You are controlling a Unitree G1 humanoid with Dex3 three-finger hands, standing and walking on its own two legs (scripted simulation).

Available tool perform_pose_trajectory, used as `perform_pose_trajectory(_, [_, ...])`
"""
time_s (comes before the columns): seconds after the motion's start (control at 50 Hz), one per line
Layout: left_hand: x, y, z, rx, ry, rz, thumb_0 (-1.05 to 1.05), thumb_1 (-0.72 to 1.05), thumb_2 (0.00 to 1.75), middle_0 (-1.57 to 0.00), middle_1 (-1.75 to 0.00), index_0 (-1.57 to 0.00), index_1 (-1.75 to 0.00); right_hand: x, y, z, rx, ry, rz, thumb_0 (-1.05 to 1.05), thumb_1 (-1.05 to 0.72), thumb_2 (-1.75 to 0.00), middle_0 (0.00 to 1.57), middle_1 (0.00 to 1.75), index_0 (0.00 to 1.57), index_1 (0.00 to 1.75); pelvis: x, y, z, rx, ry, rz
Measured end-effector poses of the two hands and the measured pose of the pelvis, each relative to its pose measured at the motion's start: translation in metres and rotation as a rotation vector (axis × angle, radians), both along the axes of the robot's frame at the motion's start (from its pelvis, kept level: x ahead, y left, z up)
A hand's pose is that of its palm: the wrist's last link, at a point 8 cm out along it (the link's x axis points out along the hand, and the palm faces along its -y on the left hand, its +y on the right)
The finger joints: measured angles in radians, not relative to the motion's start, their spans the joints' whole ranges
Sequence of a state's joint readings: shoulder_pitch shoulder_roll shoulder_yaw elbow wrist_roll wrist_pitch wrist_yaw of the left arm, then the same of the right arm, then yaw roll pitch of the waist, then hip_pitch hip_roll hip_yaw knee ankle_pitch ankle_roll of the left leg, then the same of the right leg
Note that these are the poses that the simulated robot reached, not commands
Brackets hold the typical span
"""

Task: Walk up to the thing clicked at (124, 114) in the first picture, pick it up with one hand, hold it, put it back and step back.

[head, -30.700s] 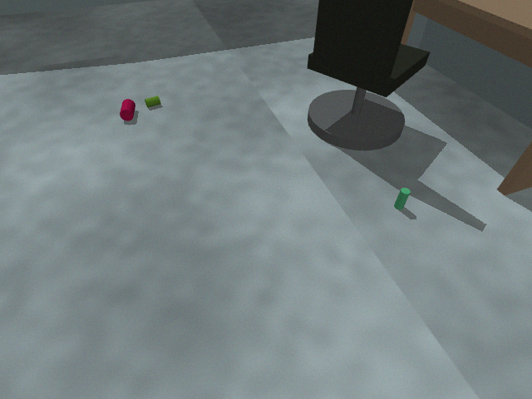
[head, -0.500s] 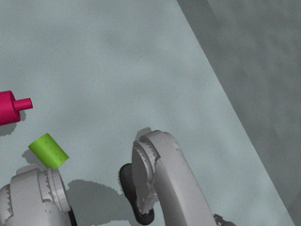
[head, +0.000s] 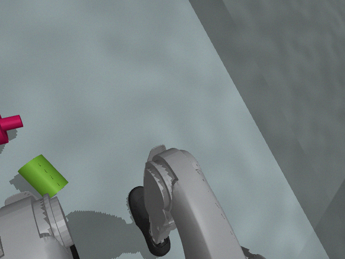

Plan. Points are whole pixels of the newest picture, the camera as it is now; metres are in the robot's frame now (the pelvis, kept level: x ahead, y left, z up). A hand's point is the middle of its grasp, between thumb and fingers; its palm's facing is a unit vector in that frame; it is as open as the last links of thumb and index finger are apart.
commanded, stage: rest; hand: left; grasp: from above
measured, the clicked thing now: out of the picture +0.46 +0.27 -0.26
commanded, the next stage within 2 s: open in 0.22 s
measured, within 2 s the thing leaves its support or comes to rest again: rests again in 0.70 s
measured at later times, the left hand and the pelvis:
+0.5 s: hand out of the picture +0.45 +0.29 -0.23, palm faces -0.46 -0.08 -0.88, open 11.0 cm; pelvis +0.00 +0.00 +0.00, yaw -1 degrees
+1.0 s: hand out of the picture +0.46 +0.28 -0.24, palm faces -0.44 -0.10 -0.89, open 13.2 cm; pelvis +0.00 +0.00 +0.00, yaw -1 degrees
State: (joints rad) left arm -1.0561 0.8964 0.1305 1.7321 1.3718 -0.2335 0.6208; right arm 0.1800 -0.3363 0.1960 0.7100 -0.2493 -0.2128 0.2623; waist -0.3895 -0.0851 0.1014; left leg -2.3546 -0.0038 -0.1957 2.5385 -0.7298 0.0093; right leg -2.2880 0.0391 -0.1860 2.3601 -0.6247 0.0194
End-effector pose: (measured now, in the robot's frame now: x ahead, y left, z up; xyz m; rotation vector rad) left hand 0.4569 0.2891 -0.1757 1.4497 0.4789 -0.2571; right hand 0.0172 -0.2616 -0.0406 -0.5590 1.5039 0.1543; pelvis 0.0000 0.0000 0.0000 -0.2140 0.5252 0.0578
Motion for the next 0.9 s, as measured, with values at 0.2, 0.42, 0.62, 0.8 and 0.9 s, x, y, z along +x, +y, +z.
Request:
perform_pose_trajectory(0.2, [0.001,0.000,0.000,0.004,0.002,-0.004,-0.01,-0.08,0.38,-0.74,-0.38,-0.73,-0.39,0.005,0.005,0.001,0.021,-0.012,0.031,0.00,-0.91,-0.90,0.20,0.30,0.21,0.30,-0.001,0.000,0.001,-0.002,-0.008,-0.002])
perform_pose_trajectory(0.42, [0.002,-0.001,0.001,0.014,0.006,-0.017,-0.01,-0.09,0.41,-0.73,-0.41,-0.72,-0.42,0.012,0.012,-0.002,0.053,-0.031,0.068,0.00,-0.91,-0.90,0.20,0.30,0.21,0.30,-0.003,0.000,0.002,-0.006,-0.018,-0.008])
perform_pose_trajectory(0.62, [-0.001,-0.004,-0.005,0.030,0.014,-0.034,0.00,-0.11,0.57,-0.59,-0.55,-0.57,-0.57,0.012,0.013,-0.001,0.068,-0.044,0.093,0.00,-0.90,-0.90,0.20,0.30,0.21,0.30,-0.005,-0.001,0.001,-0.009,-0.033,-0.011])
perform_pose_trajectory(0.8, [0.004,-0.007,-0.011,0.019,-0.009,-0.020,0.00,-0.24,0.73,-0.41,-0.69,-0.39,-0.71,0.007,0.010,0.005,0.057,-0.014,0.086,0.00,-0.90,-0.90,0.20,0.30,0.21,0.30,-0.004,-0.001,0.002,-0.014,-0.025,-0.015])
perform_pose_trajectory(0.9, [0.008,-0.005,-0.011,0.024,-0.016,-0.001,0.00,-0.31,0.80,-0.33,-0.75,-0.31,-0.77,0.006,0.009,0.007,0.053,-0.007,0.076,0.00,-0.90,-0.90,0.20,0.30,0.21,0.30,-0.003,0.000,0.003,-0.017,-0.019,-0.015])
